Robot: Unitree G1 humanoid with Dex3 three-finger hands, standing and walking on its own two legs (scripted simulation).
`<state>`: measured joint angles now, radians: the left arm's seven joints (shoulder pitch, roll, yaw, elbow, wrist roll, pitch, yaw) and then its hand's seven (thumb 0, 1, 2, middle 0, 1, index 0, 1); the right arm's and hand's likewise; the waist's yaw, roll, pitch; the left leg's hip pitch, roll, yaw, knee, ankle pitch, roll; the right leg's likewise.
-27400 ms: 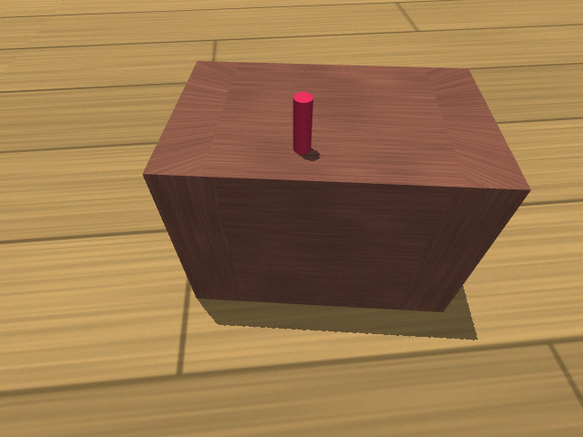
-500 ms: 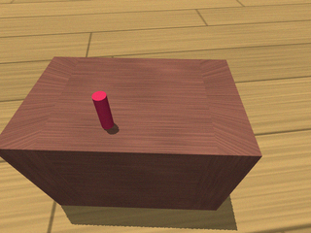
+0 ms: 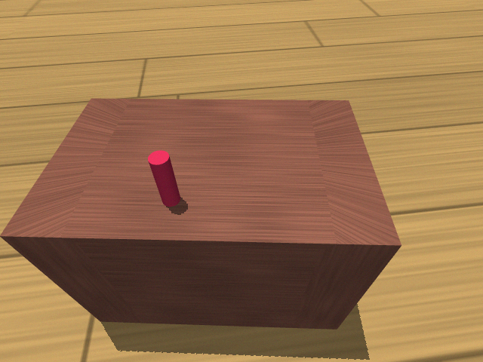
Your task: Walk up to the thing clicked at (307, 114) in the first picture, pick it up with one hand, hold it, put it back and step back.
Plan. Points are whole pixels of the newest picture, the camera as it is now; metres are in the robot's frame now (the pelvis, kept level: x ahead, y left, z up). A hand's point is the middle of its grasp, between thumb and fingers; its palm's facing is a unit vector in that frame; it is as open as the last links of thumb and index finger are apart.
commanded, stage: stand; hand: left
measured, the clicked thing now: (165, 180) +0.53 +0.20 -0.05
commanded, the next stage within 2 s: step back in 1.96 s
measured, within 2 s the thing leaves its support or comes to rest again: neither
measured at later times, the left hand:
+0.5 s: hand out of the picture +0.09 +0.24 -0.16, palm faces -0.04 -0.94 -0.33, open 7.3 cm
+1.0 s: hand out of the picture +0.09 +0.25 -0.16, palm faces -0.04 -0.94 -0.33, open 7.3 cm
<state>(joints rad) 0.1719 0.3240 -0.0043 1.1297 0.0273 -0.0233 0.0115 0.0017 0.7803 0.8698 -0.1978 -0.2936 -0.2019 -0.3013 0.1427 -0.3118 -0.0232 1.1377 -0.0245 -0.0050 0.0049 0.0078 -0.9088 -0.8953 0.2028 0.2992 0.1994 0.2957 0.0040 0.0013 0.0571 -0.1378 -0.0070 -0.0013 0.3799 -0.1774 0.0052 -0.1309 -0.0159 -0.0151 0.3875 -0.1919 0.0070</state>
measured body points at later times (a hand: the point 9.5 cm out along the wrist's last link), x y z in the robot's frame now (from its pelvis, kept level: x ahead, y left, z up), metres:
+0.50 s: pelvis +0.02 +0.00 +0.00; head +0.02 +0.00 +0.45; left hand +0.09 +0.29 -0.13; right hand +0.08 -0.29 -0.14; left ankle +0.02 +0.12 -0.74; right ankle +0.02 -0.12 -0.74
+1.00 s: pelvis +0.02 +0.00 +0.00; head +0.03 +0.01 +0.45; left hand +0.10 +0.30 -0.13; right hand +0.09 -0.29 -0.13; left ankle +0.02 +0.12 -0.74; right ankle +0.02 -0.12 -0.74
